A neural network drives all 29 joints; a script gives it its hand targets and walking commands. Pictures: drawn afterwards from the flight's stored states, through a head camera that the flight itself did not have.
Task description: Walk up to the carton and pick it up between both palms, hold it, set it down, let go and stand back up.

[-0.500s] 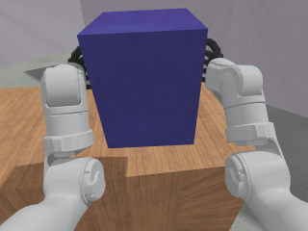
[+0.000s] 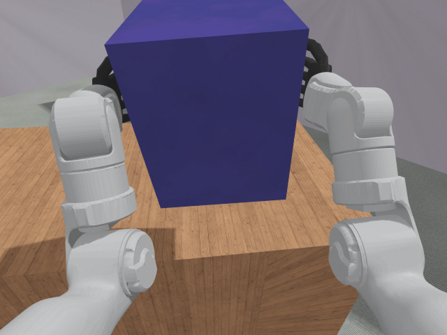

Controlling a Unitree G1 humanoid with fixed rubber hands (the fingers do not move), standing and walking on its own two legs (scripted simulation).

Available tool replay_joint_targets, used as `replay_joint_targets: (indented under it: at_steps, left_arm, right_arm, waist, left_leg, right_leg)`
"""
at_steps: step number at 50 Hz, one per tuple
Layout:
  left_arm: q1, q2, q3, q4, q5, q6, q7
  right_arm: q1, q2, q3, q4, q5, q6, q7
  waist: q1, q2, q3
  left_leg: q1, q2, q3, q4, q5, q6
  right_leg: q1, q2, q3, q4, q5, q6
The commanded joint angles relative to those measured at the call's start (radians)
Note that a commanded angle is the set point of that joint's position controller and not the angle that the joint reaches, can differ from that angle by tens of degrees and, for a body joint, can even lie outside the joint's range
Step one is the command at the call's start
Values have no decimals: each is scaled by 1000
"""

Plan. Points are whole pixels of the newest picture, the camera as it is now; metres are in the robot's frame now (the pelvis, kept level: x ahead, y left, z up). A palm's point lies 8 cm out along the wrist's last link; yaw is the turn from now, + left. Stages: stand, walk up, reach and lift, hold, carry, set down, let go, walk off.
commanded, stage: set down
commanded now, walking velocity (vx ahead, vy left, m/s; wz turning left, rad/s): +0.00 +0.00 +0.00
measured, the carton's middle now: (215, 100) +0.38 +0.02 +0.32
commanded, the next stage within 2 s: none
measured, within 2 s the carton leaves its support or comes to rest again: neither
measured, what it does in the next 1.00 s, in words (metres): stands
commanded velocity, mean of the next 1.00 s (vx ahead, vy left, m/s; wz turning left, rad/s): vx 0.00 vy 0.00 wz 0.00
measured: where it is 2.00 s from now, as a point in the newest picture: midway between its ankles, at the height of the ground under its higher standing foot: outside the picture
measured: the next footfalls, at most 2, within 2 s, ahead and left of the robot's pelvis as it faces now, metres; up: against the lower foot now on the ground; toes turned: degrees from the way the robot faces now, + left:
none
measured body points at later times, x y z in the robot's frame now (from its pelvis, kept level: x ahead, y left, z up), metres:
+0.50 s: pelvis +0.01 +0.01 +0.00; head -0.03 +0.01 +0.45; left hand +0.38 +0.17 +0.27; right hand +0.41 -0.13 +0.28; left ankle -0.01 +0.12 -0.76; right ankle +0.01 -0.10 -0.76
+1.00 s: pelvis +0.02 +0.01 +0.00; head -0.01 +0.01 +0.45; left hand +0.40 +0.17 +0.24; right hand +0.43 -0.12 +0.24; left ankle -0.01 +0.12 -0.76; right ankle +0.01 -0.10 -0.76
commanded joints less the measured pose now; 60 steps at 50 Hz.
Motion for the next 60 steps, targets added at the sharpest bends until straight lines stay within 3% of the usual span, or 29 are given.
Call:
replay_joint_targets:
  at_steps: [1, 4, 8, 10, 13, 22, 23, 28, 38, 43, 44, 59, 60]
  left_arm:
    - [-706, -310, -246, -77, -226, -68, -168]
    - [-734, -298, -231, -59, -198, -101, -187]
    - [-694, -275, -204, -23, -178, -140, -201]
    - [-690, -287, -210, -40, -172, -166, -203]
    - [-671, -311, -234, -50, -183, -187, -200]
    - [-623, -388, -325, -147, -221, -223, -143]
    - [-623, -393, -325, -151, -218, -230, -136]
    - [-606, -407, -343, -164, -216, -248, -114]
    - [-511, -418, -307, -126, -178, -277, -113]
    - [-478, -415, -302, -115, -175, -299, -114]
    - [-486, -423, -314, -120, -178, -309, -113]
    - [-454, -421, -298, -27, -153, -483, -52]
    - [-454, -412, -295, -15, -158, -499, -45]
  right_arm:
    - [-637, 350, 139, -163, 129, -59, 124]
    - [-635, 344, 127, -131, 108, -85, 137]
    - [-604, 336, 104, -91, 64, -119, 142]
    - [-600, 340, 110, -97, 67, -142, 149]
    - [-603, 353, 138, -132, 62, -179, 151]
    - [-604, 387, 215, -240, 51, -255, 179]
    - [-606, 388, 212, -239, 43, -263, 181]
    - [-587, 416, 238, -209, 45, -296, 200]
    - [-524, 404, 233, -175, 4, -352, 218]
    - [-490, 400, 233, -173, -18, -382, 226]
    - [-490, 410, 235, -163, -29, -390, 228]
    - [-465, 429, 193, -100, -147, -536, 301]
    - [-461, 426, 197, -76, -156, -546, 309]
  waist:
    - [-3, -7, -242]
    - [-8, 19, -249]
    - [-16, -11, -271]
    - [-15, 22, -291]
    - [-23, 25, -307]
    - [-32, 31, -421]
    - [-44, 32, -420]
    - [-33, 32, -396]
    - [-38, 21, -338]
    - [-37, 3, -305]
    - [-48, 11, -311]
    - [-22, 24, -353]
    - [-25, -4, -358]
  left_leg:
    - [-34, 16, -25, 19, 217, 5]
    - [-52, 11, -10, -6, 190, 5]
    - [-30, 8, -11, -30, 242, 4]
    - [-17, 8, -17, -32, 259, 4]
    - [22, 2, -10, -37, 302, -5]
    - [145, 6, -22, -11, 452, -21]
    - [147, 2, -21, -6, 447, -18]
    - [174, -5, -27, -6, 466, -27]
    - [202, -12, -23, -24, 539, -28]
    - [191, -14, -24, -31, 534, -26]
    - [193, -15, -22, -35, 537, -22]
    - [170, -22, -23, -55, 466, -14]
    - [162, -20, -25, -62, 447, -10]
  right_leg:
    - [205, -28, 89, 46, 116, 80]
    - [239, -25, 78, 34, 86, 83]
    - [280, -23, 66, 20, 162, 82]
    - [293, -24, 71, 16, 183, 77]
    - [292, -22, 61, -2, 215, 80]
    - [310, -11, 39, -12, 305, 58]
    - [316, -10, 37, -6, 311, 67]
    - [304, -13, 43, -16, 328, 64]
    - [357, -6, 35, -35, 420, 69]
    - [371, -8, 39, -43, 425, 64]
    - [370, -9, 38, -43, 430, 67]
    - [327, -12, 24, -55, 353, 58]
    - [332, -9, 18, -58, 346, 60]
